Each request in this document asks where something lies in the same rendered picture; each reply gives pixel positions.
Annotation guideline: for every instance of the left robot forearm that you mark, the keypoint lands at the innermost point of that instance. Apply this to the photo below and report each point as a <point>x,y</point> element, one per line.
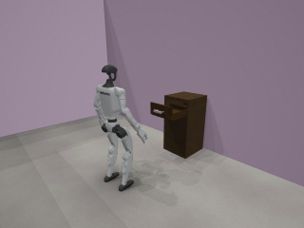
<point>99,112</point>

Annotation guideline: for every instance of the robot right hand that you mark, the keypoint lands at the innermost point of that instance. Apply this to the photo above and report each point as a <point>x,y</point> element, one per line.
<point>142,133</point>

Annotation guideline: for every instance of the right robot forearm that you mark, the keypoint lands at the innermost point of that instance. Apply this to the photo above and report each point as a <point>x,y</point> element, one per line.
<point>131,120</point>

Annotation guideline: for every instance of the cabinet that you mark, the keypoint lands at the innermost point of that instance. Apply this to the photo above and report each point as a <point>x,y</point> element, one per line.
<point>184,136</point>

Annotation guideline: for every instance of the humanoid robot head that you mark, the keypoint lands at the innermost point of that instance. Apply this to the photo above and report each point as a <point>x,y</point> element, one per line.
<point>108,69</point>

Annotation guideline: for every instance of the right robot upper arm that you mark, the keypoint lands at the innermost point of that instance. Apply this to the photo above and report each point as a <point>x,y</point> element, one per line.
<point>120,93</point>

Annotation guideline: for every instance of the drawer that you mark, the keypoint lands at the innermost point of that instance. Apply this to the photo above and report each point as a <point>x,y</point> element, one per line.
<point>169,112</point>

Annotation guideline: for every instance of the left robot upper arm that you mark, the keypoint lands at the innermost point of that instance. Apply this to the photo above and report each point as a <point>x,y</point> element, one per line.
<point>97,98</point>

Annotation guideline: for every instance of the robot left hand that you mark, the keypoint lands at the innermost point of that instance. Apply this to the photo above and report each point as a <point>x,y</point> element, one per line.
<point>101,121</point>

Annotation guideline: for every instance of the left robot shin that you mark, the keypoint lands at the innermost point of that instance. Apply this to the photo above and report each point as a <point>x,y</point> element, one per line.
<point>111,160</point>

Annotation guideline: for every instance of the handle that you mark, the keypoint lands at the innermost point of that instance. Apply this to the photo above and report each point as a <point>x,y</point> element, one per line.
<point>157,111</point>

